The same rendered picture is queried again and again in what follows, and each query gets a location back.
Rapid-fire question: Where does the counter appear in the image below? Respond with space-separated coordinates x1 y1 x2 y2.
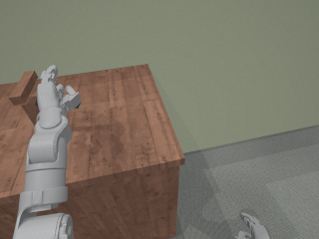
0 64 185 239

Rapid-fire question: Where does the robot left forearm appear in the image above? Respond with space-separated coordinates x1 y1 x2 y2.
12 107 73 239

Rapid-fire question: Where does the left robot hand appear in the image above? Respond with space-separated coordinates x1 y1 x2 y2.
37 65 81 115

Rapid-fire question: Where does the right robot hand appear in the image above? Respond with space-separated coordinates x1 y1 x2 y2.
234 212 270 239

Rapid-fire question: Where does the left robot upper arm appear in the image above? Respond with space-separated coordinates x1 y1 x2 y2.
15 212 74 239

